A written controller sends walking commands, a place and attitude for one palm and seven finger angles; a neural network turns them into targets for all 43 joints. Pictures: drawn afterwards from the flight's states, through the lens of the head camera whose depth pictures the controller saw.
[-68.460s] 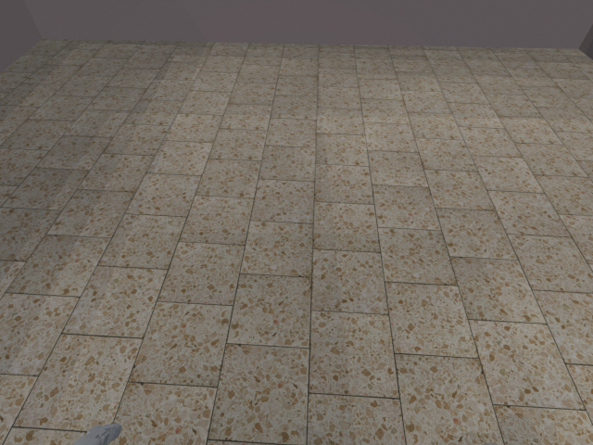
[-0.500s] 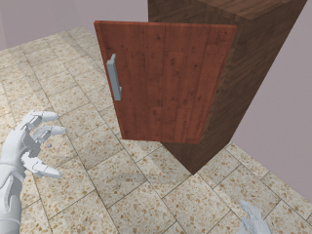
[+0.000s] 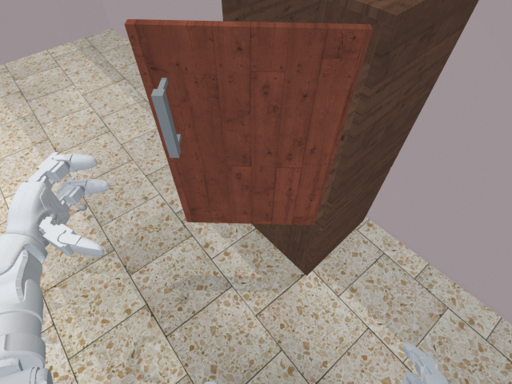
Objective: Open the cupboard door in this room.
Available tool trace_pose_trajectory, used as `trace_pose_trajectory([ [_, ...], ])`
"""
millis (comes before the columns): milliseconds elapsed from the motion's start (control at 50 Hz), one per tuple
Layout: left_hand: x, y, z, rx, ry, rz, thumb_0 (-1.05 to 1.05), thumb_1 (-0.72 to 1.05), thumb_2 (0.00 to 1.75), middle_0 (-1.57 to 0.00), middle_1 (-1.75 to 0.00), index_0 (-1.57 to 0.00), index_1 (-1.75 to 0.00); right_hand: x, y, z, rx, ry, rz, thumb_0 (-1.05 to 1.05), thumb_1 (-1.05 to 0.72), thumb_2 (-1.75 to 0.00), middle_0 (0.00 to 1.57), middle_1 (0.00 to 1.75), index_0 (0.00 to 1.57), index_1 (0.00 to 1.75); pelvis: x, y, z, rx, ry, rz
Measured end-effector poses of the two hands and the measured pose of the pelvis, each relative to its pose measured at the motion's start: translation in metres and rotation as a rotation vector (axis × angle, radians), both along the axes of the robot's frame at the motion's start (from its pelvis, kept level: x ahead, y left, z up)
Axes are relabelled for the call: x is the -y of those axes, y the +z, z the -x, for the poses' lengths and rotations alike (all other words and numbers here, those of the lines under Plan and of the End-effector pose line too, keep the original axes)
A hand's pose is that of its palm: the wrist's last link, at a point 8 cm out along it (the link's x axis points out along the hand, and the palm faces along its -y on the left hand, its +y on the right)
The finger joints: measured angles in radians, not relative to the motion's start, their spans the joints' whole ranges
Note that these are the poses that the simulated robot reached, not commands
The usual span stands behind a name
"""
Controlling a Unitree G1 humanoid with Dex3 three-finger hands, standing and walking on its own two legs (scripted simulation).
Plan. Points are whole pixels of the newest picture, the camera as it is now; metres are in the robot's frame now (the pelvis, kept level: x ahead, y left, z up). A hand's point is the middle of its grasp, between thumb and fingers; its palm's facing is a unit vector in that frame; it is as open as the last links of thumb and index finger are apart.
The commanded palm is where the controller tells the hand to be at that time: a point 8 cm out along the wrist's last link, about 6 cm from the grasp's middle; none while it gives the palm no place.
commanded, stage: move the hooked fingers beside the handle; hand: left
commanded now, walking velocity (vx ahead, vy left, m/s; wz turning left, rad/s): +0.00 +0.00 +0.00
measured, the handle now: (169, 119) +0.57 +0.19 +0.07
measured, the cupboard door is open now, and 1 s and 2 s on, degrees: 46 46 46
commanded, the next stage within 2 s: slide the fingers in behind the handle in 1.98 s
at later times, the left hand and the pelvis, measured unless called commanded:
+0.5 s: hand (103, 174) +0.41 +0.26 +0.09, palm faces -0.01 -1.00 +0.00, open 14.0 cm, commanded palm +0.39 +0.31 +0.09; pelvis +0.00 +0.02 +0.00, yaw -1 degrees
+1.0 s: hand (129, 146) +0.48 +0.24 +0.09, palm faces +0.00 -1.00 +0.00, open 14.0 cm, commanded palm +0.47 +0.30 +0.08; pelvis +0.00 +0.01 -0.02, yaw -1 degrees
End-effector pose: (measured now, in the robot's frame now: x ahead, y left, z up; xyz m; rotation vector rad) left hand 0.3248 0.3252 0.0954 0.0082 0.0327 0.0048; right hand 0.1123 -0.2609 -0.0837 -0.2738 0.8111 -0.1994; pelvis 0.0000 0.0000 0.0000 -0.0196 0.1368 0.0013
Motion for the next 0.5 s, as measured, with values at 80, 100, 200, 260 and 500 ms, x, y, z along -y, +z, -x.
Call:
trace_pose_trajectory([
  [80,0.001,-0.002,-0.008,0.005,0.012,-0.002,-0.01,-0.50,0.30,-0.30,-1.20,-0.30,-1.20,0.000,-0.002,0.011,-0.035,-0.018,-0.002,0.01,-0.90,-0.90,0.20,0.30,0.20,0.30,-0.002,0.000,-0.001,-0.009,-0.007,-0.001],
  [100,0.000,-0.002,-0.010,0.007,0.016,-0.002,-0.01,-0.50,0.30,-0.30,-1.20,-0.30,-1.20,0.000,-0.003,0.013,-0.046,-0.022,-0.003,0.01,-0.90,-0.90,0.20,0.30,0.20,0.30,-0.003,0.000,-0.001,-0.011,-0.008,-0.001],
  [200,-0.001,-0.004,-0.021,0.015,0.020,-0.002,-0.01,-0.50,0.30,-0.30,-1.20,-0.30,-1.20,-0.003,-0.006,0.023,-0.094,-0.034,0.000,0.01,-0.90,-0.90,0.20,0.30,0.20,0.30,-0.005,-0.001,-0.001,-0.020,-0.007,0.003],
  [260,0.000,-0.004,-0.030,0.018,0.010,-0.003,-0.01,-0.50,0.30,-0.30,-1.20,-0.30,-1.20,-0.005,-0.008,0.028,-0.115,-0.038,0.002,0.01,-0.90,-0.90,0.20,0.30,0.20,0.30,-0.008,-0.002,-0.001,-0.026,-0.005,0.006],
  [500,0.008,-0.003,-0.067,0.021,-0.011,0.006,-0.01,-0.50,0.30,-0.30,-1.20,-0.30,-1.20,-0.013,-0.013,0.042,-0.184,-0.062,0.000,0.01,-0.90,-0.90,0.20,0.30,0.20,0.30,-0.017,-0.005,-0.002,-0.057,-0.011,0.012],
])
